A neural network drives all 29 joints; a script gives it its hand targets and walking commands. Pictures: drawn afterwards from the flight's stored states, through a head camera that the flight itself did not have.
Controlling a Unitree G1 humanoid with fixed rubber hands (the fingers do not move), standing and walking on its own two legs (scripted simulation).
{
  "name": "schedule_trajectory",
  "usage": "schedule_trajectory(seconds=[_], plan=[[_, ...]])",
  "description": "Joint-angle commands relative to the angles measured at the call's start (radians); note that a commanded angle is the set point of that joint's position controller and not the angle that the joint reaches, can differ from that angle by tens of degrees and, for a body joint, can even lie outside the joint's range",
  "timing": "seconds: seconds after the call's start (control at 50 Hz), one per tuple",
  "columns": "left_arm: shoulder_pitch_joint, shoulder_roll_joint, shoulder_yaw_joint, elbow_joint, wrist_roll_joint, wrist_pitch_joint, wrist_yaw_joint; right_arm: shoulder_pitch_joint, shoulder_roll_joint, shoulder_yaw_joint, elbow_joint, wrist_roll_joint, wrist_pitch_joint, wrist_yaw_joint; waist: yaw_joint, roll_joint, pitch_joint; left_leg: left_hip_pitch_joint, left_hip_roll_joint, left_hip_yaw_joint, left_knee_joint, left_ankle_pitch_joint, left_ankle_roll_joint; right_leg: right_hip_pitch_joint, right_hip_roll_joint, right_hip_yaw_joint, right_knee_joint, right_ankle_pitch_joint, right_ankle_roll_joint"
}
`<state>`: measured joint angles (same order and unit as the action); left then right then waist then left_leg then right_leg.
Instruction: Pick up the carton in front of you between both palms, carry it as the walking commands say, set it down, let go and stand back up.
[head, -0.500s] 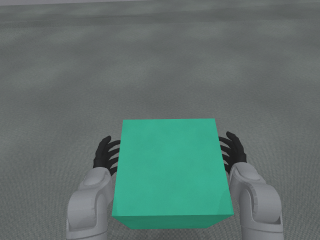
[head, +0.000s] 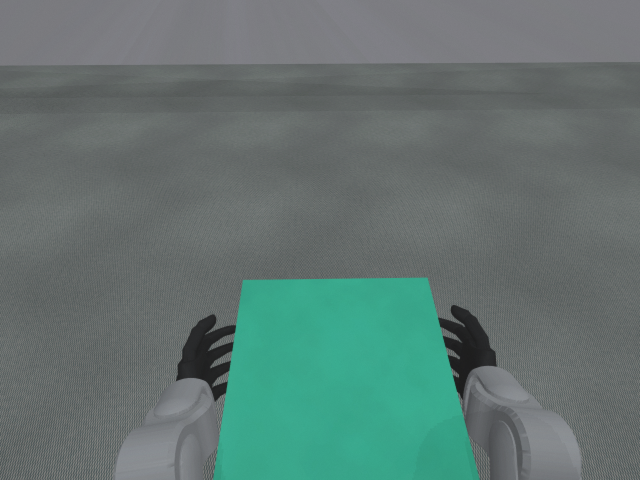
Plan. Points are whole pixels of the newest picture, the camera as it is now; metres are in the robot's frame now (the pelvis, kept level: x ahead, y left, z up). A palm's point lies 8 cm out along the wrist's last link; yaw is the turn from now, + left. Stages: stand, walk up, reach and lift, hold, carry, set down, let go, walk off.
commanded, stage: carry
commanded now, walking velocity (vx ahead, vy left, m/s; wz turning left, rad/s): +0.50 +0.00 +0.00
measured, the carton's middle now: (336, 408) +0.22 +0.00 +0.02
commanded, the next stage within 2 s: none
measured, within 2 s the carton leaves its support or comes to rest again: neither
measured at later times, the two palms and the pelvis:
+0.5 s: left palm (242, 202) +0.54 +0.14 +0.10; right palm (418, 197) +0.55 -0.16 +0.10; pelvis +0.32 -0.01 +0.01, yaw +1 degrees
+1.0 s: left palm (244, 123) +0.86 +0.17 +0.10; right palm (374, 119) +0.86 -0.13 +0.10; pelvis +0.64 +0.02 +0.01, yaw +0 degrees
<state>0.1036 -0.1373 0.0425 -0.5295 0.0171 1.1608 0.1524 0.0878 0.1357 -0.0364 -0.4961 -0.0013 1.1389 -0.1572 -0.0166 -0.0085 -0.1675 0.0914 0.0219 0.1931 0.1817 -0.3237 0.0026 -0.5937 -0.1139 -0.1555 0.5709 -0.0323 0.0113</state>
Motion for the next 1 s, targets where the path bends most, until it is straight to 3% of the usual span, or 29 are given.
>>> schedule_trajectory(seconds=[0.0, 0.04, 0.06, 0.08, 0.1, 0.12, 0.14, 0.16, 0.18, 0.22, 0.3, 0.38, 0.5, 0.54, 0.56, 0.58, 0.6, 0.62, 0.64, 0.66, 0.68, 0.7, 0.74, 0.82, 0.9, 0.94, 0.98], plan=[[-0.368, -0.602, -0.533, -0.072, -0.152, -0.026, -0.008, -0.332, 0.592, 0.506, -0.084, 0.15, -0.009, 0.025, -0.001, 0.165, 0.079, -0.027, 0.228, -0.054, 0.016, 0.545, 0.09, 0.034, 0.035, -0.049, -0.059, 0.005, -0.03], [-0.344, -0.598, -0.523, -0.063, -0.153, -0.032, -0.007, -0.347, 0.59, 0.515, -0.099, 0.153, -0.012, 0.02, 0.022, 0.161, -0.007, -0.048, 0.196, 0.014, 0.225, 0.754, 0.055, 0.266, 0.114, -0.129, -0.11, -0.049, -0.044], [-0.327, -0.599, -0.515, -0.058, -0.153, -0.037, -0.006, -0.34, 0.587, 0.521, -0.105, 0.154, -0.014, 0.018, 0.035, 0.109, -0.083, -0.147, 0.157, 0.042, 0.416, 0.722, 0.022, 0.489, 0.121, -0.12, -0.122, -0.094, -0.045], [-0.32, -0.595, -0.505, -0.065, -0.15, -0.04, -0.006, -0.337, 0.583, 0.533, -0.12, 0.159, -0.015, 0.016, 0.05, -0.024, -0.179, -0.358, 0.104, 0.023, 0.674, 0.476, -0.014, 0.708, -0.084, 0.186, -0.187, -0.28, -0.102], [-0.323, -0.608, -0.514, -0.059, -0.161, -0.045, -0.009, -0.324, 0.6, 0.549, -0.155, 0.162, -0.014, 0.022, 0.044, -0.309, -0.261, -0.649, -0.035, -0.028, 0.996, 0.022, -0.055, 0.911, -0.322, 0.633, -0.3, -0.277, -0.241], [-0.292, -0.65, -0.523, -0.063, -0.175, -0.049, -0.02, -0.338, 0.625, 0.567, -0.153, 0.176, -0.016, 0.029, 0.039, -0.286, -0.238, -0.728, -0.02, -0.153, 1.141, -0.145, -0.024, 0.86, -0.324, 0.647, -0.341, -0.052, -0.249], [-0.303, -0.691, -0.536, -0.079, -0.183, -0.057, -0.034, -0.333, 0.68, 0.577, -0.136, 0.179, -0.023, 0.039, 0.04, -0.212, -0.228, -0.754, 0.031, -0.188, 1.185, -0.119, 0.004, 0.814, -0.294, 0.519, -0.303, 0.071, -0.23], [-0.318, -0.731, -0.551, -0.087, -0.186, -0.068, -0.048, -0.332, 0.73, 0.58, -0.13, 0.175, -0.033, 0.05, 0.036, -0.095, -0.223, -0.748, 0.076, -0.202, 1.143, -0.064, 0.019, 0.752, -0.272, 0.427, -0.29, 0.108, -0.198], [-0.341, -0.759, -0.568, -0.095, -0.189, -0.079, -0.061, -0.332, 0.765, 0.582, -0.118, 0.169, -0.042, 0.059, 0.029, -0.039, -0.195, -0.718, 0.105, -0.207, 1.067, -0.014, 0.023, 0.666, -0.244, 0.356, -0.315, 0.079, -0.162], [-0.353, -0.777, -0.59, -0.096, -0.197, -0.093, -0.081, -0.318, 0.792, 0.583, -0.1, 0.145, -0.06, 0.069, 0.025, -0.081, -0.176, -0.665, 0.112, -0.177, 0.948, 0.048, 0.019, 0.578, -0.213, 0.259, -0.374, -0.085, -0.123], [-0.319, -0.726, -0.594, -0.094, -0.2, -0.094, -0.095, -0.275, 0.765, 0.577, -0.092, 0.113, -0.072, 0.059, 0.025, -0.124, -0.085, -0.692, 0.116, -0.112, 0.692, 0.13, -0.018, 0.525, -0.192, 0.164, -0.476, -0.211, -0.144], [-0.302, -0.651, -0.574, -0.117, -0.194, -0.081, -0.074, -0.276, 0.701, 0.57, -0.121, 0.123, -0.057, 0.039, 0.029, -0.118, -0.005, -0.704, 0.101, -0.057, 0.473, 0.244, -0.029, 0.555, -0.157, 0.083, -0.479, -0.124, -0.134], [-0.285, -0.535, -0.519, -0.119, -0.162, -0.037, -0.013, -0.287, 0.56, 0.536, -0.151, 0.147, -0.008, 0.009, 0.032, -0.146, 0.081, -0.653, 0.075, -0.004, 0.328, 0.284, -0.001, 0.622, -0.155, 0.025, -0.413, 0.033, -0.103], [-0.302, -0.515, -0.516, -0.126, -0.163, -0.025, 0.001, -0.284, 0.533, 0.518, -0.145, 0.152, 0.002, 0.002, 0.02, -0.139, 0.049, -0.493, 0.039, 0.052, 0.294, 0.231, 0.015, 0.599, -0.141, -0.024, -0.276, 0.167, -0.076], [-0.309, -0.509, -0.52, -0.134, -0.164, -0.019, 0.006, -0.272, 0.524, 0.506, -0.133, 0.152, 0.005, -0.001, 0.007, -0.095, -0.003, -0.326, -0.01, 0.092, 0.273, 0.169, 0.018, 0.552, -0.093, -0.078, -0.104, 0.252, -0.05], [-0.314, -0.499, -0.52, -0.138, -0.165, -0.014, 0.011, -0.256, 0.52, 0.493, -0.124, 0.149, 0.007, -0.004, -0.015, -0.004, -0.074, -0.119, 0.051, -0.01, 0.255, 0.104, 0.026, 0.422, -0.055, -0.084, 0.12, 0.171, -0.022], [-0.317, -0.503, -0.531, -0.171, -0.172, -0.009, 0.011, -0.264, 0.51, 0.485, -0.12, 0.152, 0.004, -0.004, -0.02, 0.268, -0.178, 0.105, 0.343, -0.5, 0.12, -0.085, 0.159, 0.133, 0.057, -0.056, 0.457, -0.079, 0.033], [-0.342, -0.512, -0.549, -0.18, -0.186, -0.009, 0.007, -0.254, 0.551, 0.492, -0.117, 0.168, 0.001, 0.001, -0.011, 0.364, -0.173, 0.145, 0.428, -0.724, 0.005, 0.095, 0.209, -0.039, 0.12, 0.045, 0.635, -0.439, 0.024], [-0.352, -0.575, -0.57, -0.168, -0.192, -0.014, -0.001, -0.277, 0.589, 0.501, -0.148, 0.178, -0.003, 0.014, -0.008, 0.266, -0.171, 0.116, 0.413, -0.606, 0.039, 0.258, 0.201, -0.064, 0.051, 0.139, 0.731, -0.436, -0.005], [-0.361, -0.634, -0.579, -0.163, -0.194, -0.021, -0.013, -0.301, 0.641, 0.52, -0.158, 0.188, -0.011, 0.028, -0.008, 0.174, -0.185, 0.073, 0.386, -0.502, 0.075, 0.366, 0.183, -0.065, 0.017, 0.15, 0.744, -0.399, -0.025], [-0.372, -0.686, -0.584, -0.151, -0.193, -0.031, -0.025, -0.325, 0.687, 0.537, -0.165, 0.191, -0.022, 0.043, -0.002, 0.093, -0.166, 0.004, 0.361, -0.405, 0.073, 0.39, 0.144, -0.049, -0.019, 0.158, 0.682, -0.335, -0.033], [-0.376, -0.728, -0.591, -0.143, -0.19, -0.041, -0.035, -0.345, 0.717, 0.552, -0.174, 0.194, -0.032, 0.056, 0.004, 0.084, -0.159, -0.062, 0.334, -0.331, 0.043, 0.34, 0.107, -0.008, -0.036, 0.156, 0.602, -0.278, -0.033], [-0.358, -0.76, -0.597, -0.127, -0.171, -0.059, -0.044, -0.347, 0.738, 0.571, -0.172, 0.203, -0.045, 0.076, 0.007, 0.125, -0.148, -0.1, 0.299, -0.246, -0.002, 0.261, 0.088, 0.022, -0.023, 0.111, 0.519, -0.215, -0.026], [-0.295, -0.731, -0.585, -0.121, -0.139, -0.069, -0.033, -0.293, 0.682, 0.57, -0.173, 0.2, -0.049, 0.087, 0.011, 0.151, -0.087, -0.083, 0.259, -0.101, 0.015, 0.566, 0.095, 0.007, 0.014, 0.031, 0.286, -0.161, 0.002], [-0.296, -0.664, -0.586, -0.148, -0.153, -0.049, -0.018, -0.249, 0.616, 0.541, -0.169, 0.18, -0.035, 0.066, 0.007, 0.192, -0.03, -0.085, 0.223, -0.003, 0.057, 0.749, 0.083, 0.067, 0.054, -0.028, 0.05, -0.049, 0.007], [-0.303, -0.623, -0.581, -0.153, -0.164, -0.035, -0.015, -0.233, 0.588, 0.523, -0.162, 0.161, -0.024, 0.05, 0.002, 0.188, -0.023, -0.074, 0.219, 0.017, 0.092, 0.772, 0.073, 0.117, 0.072, -0.048, -0.025, 0.023, 0.008], [-0.296, -0.594, -0.571, -0.147, -0.171, -0.023, -0.015, -0.24, 0.574, 0.516, -0.161, 0.146, -0.012, 0.038, 0.008, 0.167, -0.022, -0.098, 0.207, 0.038, 0.182, 0.704, 0.044, 0.233, 0.082, -0.07, -0.12, 0.107, 0.006]])
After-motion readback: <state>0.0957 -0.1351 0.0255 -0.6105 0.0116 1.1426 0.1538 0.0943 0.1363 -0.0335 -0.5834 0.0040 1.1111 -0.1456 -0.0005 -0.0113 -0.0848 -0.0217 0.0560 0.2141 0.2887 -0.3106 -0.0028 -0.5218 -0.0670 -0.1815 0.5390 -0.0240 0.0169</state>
